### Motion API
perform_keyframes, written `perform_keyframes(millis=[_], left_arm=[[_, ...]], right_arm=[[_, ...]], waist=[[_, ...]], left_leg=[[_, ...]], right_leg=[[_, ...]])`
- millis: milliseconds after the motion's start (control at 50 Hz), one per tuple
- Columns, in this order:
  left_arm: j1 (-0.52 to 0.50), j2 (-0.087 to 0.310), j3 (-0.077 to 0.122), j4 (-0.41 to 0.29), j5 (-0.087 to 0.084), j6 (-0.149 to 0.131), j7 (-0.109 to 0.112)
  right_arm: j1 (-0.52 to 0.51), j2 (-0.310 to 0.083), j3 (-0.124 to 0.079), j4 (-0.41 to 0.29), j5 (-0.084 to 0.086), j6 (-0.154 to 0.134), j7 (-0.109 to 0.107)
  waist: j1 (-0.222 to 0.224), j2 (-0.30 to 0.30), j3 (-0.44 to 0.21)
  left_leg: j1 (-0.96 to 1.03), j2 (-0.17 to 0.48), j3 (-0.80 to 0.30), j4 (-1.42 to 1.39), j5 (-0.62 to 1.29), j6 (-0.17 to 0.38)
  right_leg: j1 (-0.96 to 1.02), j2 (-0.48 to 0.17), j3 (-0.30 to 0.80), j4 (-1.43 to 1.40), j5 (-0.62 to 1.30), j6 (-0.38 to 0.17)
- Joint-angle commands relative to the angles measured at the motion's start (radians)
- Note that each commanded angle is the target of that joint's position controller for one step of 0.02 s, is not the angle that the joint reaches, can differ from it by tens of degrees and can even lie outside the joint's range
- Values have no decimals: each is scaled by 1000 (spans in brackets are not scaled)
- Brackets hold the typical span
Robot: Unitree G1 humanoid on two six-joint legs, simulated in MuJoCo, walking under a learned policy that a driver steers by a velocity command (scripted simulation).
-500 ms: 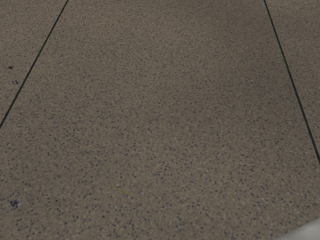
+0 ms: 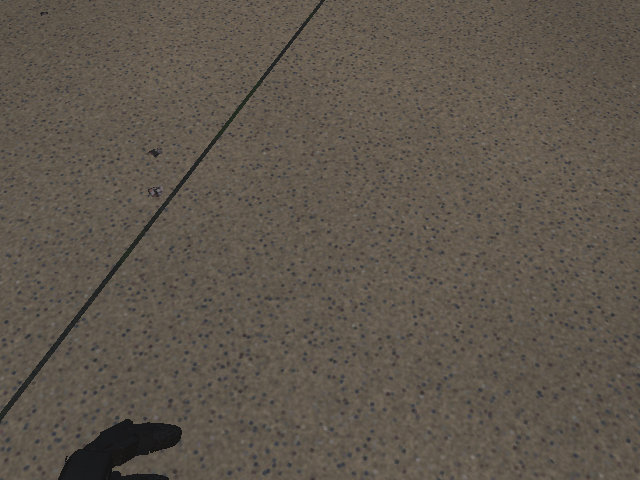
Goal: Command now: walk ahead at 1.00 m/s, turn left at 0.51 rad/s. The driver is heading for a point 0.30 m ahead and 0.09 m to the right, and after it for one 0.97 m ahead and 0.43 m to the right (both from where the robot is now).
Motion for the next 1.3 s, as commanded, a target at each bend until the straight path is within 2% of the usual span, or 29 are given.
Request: perform_keyframes(millis=[20, 100, 140, 160, 180, 200, 240, 260, 320, 400, 500, 540, 560, 580, 600, 620, 660, 740, 880, 960, 980, 1000, 1020, 1040, 1080, 1100, 1160, 1220, 1300], left_arm=[[-64, 57, 10, -45, -20, -7, -9], [13, 156, 51, -20, -20, -18, 8], [416, 219, 90, 100, -38, -7, 30], [626, 285, 111, 146, -32, 3, 45], [559, 358, 132, 166, -22, 7, 29], [411, 265, 126, 131, -24, 11, 7], [369, 162, 107, 151, -33, 4, -1], [389, 134, 96, 181, -32, -1, 5], [410, 156, 96, 221, -44, -20, 15], [370, 192, 118, 197, -48, -29, 11], [439, 228, 137, 214, -68, -27, 7], [430, 268, 146, 216, -59, -23, 10], [393, 256, 144, 203, -57, -29, 7], [365, 122, 109, 169, -46, -42, 13], [475, 58, 81, 101, -93, -33, 13], [379, 134, 88, 137, -61, -9, 23], [249, 139, 94, 129, -35, 10, 0], [135, 63, 73, 53, -18, 61, -38], [-85, 79, 38, -54, -23, 60, -84], [235, 176, 77, 41, -23, 51, -58], [446, 211, 101, 117, -12, 43, -38], [423, 255, 132, 136, -38, 53, -6], [318, 396, 148, 69, 5, 63, 0], [366, 350, 153, 35, -17, 67, 16], [266, 241, 119, 83, -37, 49, 39], [151, 187, 104, 6, -76, 3, 12], [89, 160, 94, 43, -76, -33, 4], [118, 156, 97, 81, -70, -18, 37], [261, 141, 95, 146, -77, 20, 62]], right_arm=[[-14, -134, -28, -50, 12, -36, 6], [8, -210, -39, -20, -20, -37, -19], [-85, -228, -44, -24, -63, -13, -33], [-128, -157, -26, -44, -69, -15, -37], [18, -21, 7, -99, -7, -38, -5], [-38, -75, 22, -97, -32, -47, -14], [-230, -101, 30, -142, -50, -59, -6], [-293, -84, 36, -179, -66, -53, -2], [-301, -46, 63, -223, -88, -15, 11], [-514, -25, 97, -316, -49, -18, 34], [-524, -67, 78, -318, -38, -24, 12], [-325, -120, 46, -262, -41, -32, -13], [-144, -165, 22, -227, -49, -38, -32], [83, -241, -8, -199, -72, -38, -54], [-6, -310, -25, -202, -79, -25, -48], [-110, -191, -16, -222, -68, -17, -44], [-161, -74, 12, -197, -64, -21, -33], [-88, -23, 22, -97, -23, -51, -19], [-108, -97, 8, -52, -24, -68, -23], [-104, -227, -24, -74, -31, -20, -45], [-138, -216, -21, -91, -31, -10, -44], [-141, -153, -15, -89, -30, -10, -29], [37, -72, 16, -186, -13, -17, -29], [-76, -134, 15, -206, -11, -28, -37], [-121, -104, 30, -203, -20, -28, -38], [-136, -157, -1, -203, 30, -48, -54], [-135, -111, -5, -202, 12, -25, -61], [-246, 1, 26, -236, -19, -39, -48], [-390, -2, 24, -260, -6, -55, -4]], waist=[[-9, 9, 26], [41, 84, -62], [270, 105, -227], [358, 2, -317], [165, -466, -391], [157, -236, -284], [145, 56, -113], [122, 78, -57], [56, -11, 13], [89, -36, 78], [126, -36, -16], [27, -14, -163], [-67, -7, -254], [-130, 143, -401], [-8, 431, -504], [-13, 215, -314], [-4, 44, -114], [55, 107, -22], [92, 34, 79], [280, 118, -127], [359, 76, -205], [309, -121, -182], [128, -256, -341], [226, -51, -471], [99, 78, -148], [85, 150, -151], [6, 91, -54], [49, 18, -66], [149, -43, -122]], left_leg=[[-214, 219, -129, -192, 495, 61], [116, 304, -67, 10, 1038, -7], [68, 298, 13, 465, 1179, -37], [-142, 231, 70, 903, 853, -52], [-573, 9, 71, 1233, -104, -130], [-757, 100, 18, 1256, -96, -104], [-733, 207, 9, 1097, 1, -109], [-702, 233, 10, 1012, -9, -123], [-683, 272, 40, 842, -76, -173], [-480, 261, 125, 408, 194, -225], [-309, 206, 128, 221, 306, -199], [-68, 171, 139, 196, 156, -172], [163, 263, 66, 225, 62, -149], [384, 537, -210, 209, -293, -120], [463, 738, -771, -25, -532, -13], [320, 665, -683, -54, -609, -11], [96, 567, -319, -42, -191, -43], [-14, 502, 3, -84, 212, -97], [-113, 389, 396, -179, 720, -157], [-34, 460, 385, 336, 1351, -162], [-176, 451, 365, 645, 1187, -158], [-431, 247, 364, 1048, 143, -191], [-738, 186, 236, 1433, -304, -234], [-811, 201, 85, 1453, -193, -231], [-753, 305, 91, 1206, -118, -224], [-698, 296, 28, 1191, -164, -239], [-572, 352, 54, 915, -135, -257], [-477, 271, 149, 556, 133, -251], [-415, 186, 154, 249, 487, -227]], right_leg=[[278, 87, -115, -165, 244, -40], [347, 185, -158, -267, 40, -128], [670, 212, -165, -252, -118, -169], [899, 76, 1, -179, -350, -212], [1123, -142, 731, -442, -528, -381], [1086, -143, 860, -539, -590, -410], [823, -82, 601, -538, -426, -367], [709, -28, 509, -551, -356, -339], [545, 43, 418, -604, -285, -349], [309, 124, 298, -712, -154, -307], [523, 97, 307, -564, 252, -226], [559, 136, 268, -246, 478, -183], [421, 176, 249, 4, 360, -165], [263, 227, 172, 338, -180, -174], [16, 274, 69, 586, -478, -153], [-93, 176, 46, 630, -359, -162], [-68, 114, 21, 545, -260, -146], [-97, 52, 1, 490, -250, -130], [137, 141, -219, 25, 45, -182], [552, 270, -236, -22, -100, -260], [824, 273, -151, -127, -66, -298], [1002, 184, 16, -223, -30, -306], [1241, -147, 519, -206, 519, -489], [1247, -176, 629, -339, 451, -540], [837, -110, 427, -416, 462, -440], [716, -83, 445, -453, 351, -433], [433, -8, 247, -492, 462, -375], [361, 145, 41, -459, 612, -288], [517, 132, 63, -419, 396, -214]])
